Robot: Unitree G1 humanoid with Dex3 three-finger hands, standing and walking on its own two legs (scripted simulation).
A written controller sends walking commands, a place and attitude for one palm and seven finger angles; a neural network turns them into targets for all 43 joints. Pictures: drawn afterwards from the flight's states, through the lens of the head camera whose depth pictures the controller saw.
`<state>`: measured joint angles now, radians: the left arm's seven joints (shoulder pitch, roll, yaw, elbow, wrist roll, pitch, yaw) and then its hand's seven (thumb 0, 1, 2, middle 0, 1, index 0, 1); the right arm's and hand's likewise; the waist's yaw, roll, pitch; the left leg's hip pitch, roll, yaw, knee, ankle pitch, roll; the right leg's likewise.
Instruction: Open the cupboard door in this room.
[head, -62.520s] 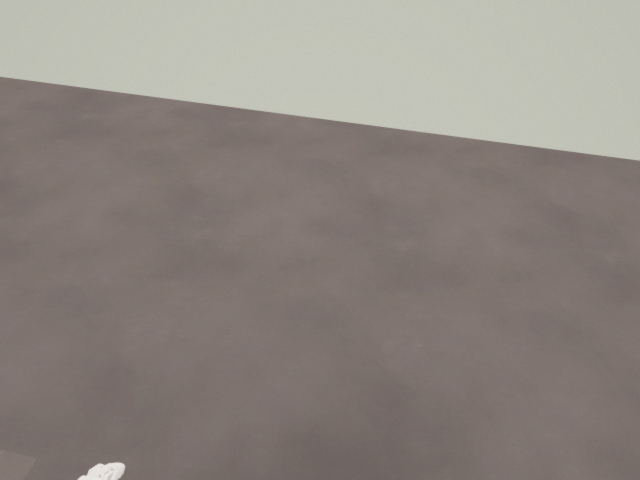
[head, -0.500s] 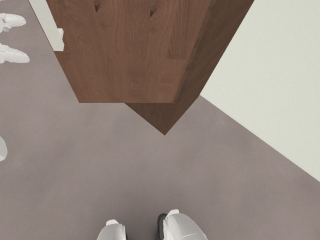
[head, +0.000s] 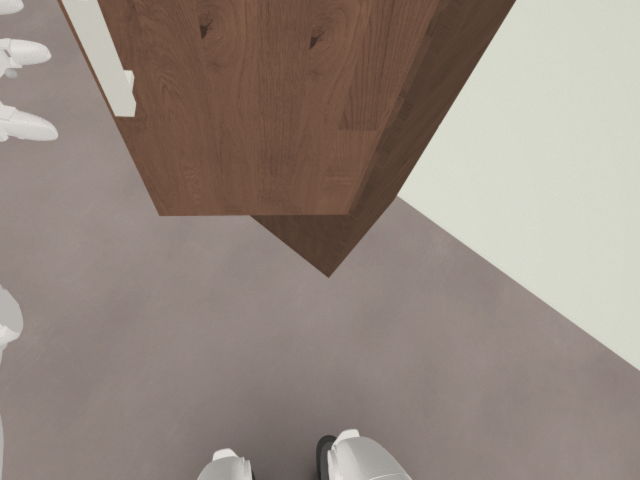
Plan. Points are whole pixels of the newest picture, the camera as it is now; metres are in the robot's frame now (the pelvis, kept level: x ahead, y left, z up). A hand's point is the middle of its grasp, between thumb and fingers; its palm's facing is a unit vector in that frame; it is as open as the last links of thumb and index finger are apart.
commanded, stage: move the hooked fingers beside the handle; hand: left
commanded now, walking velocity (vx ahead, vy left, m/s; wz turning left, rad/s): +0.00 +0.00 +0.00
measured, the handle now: (107, 46) +0.58 +0.18 +0.13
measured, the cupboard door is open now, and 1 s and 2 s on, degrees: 43 43 43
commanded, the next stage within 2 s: slide the fingers in behind the handle in 0.18 s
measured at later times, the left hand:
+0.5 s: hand (39, 81) +0.52 +0.23 +0.13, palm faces -0.04 -1.00 +0.00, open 14.0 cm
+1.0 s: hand (74, 79) +0.53 +0.20 +0.13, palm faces -0.06 -1.00 -0.01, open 14.0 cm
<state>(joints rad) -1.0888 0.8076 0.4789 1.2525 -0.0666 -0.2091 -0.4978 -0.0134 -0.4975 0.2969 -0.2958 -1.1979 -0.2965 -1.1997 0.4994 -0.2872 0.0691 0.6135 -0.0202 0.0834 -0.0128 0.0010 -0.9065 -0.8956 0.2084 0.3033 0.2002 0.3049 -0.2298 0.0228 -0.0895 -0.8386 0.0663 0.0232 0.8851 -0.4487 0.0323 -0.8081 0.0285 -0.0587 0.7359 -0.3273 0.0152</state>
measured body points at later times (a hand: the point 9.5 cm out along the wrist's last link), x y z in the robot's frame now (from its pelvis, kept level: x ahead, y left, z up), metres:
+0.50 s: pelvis +0.00 -0.01 +0.00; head +0.13 +0.01 +0.43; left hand +0.52 +0.28 +0.13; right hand +0.00 -0.28 -0.10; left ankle -0.03 +0.09 -0.70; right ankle +0.00 -0.14 -0.70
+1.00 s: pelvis -0.01 -0.01 +0.00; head +0.13 +0.01 +0.43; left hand +0.53 +0.26 +0.13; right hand -0.04 -0.28 -0.09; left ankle -0.03 +0.09 -0.70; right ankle +0.00 -0.14 -0.70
